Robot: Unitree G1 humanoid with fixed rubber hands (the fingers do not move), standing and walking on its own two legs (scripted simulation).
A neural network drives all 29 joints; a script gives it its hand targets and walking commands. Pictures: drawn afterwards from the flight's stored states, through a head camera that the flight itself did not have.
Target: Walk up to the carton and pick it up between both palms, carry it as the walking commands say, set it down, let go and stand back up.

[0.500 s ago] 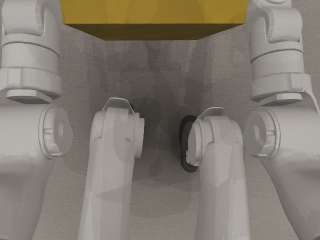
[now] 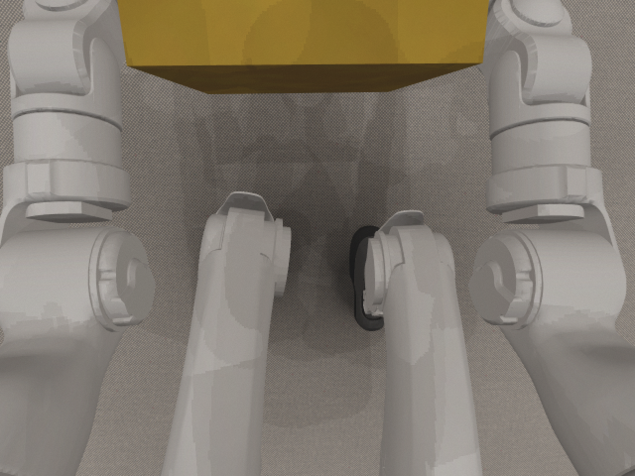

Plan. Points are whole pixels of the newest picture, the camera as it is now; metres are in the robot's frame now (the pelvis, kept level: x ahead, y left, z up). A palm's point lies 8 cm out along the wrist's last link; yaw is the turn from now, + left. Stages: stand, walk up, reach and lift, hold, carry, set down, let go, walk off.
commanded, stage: reach and lift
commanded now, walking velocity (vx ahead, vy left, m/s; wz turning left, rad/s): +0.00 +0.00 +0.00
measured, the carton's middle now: out of the picture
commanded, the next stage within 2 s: none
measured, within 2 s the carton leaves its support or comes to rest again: neither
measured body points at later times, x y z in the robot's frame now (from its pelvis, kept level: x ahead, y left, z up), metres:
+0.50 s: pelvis -0.01 -0.01 +0.06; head +0.33 +0.04 +0.34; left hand +0.52 +0.22 -0.06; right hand +0.56 -0.12 -0.05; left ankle +0.15 +0.12 -0.43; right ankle +0.13 -0.12 -0.43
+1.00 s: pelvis +0.00 +0.00 +0.11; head +0.31 +0.04 +0.41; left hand +0.51 +0.22 +0.00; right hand +0.53 -0.12 +0.01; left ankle +0.15 +0.12 -0.43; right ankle +0.13 -0.12 -0.43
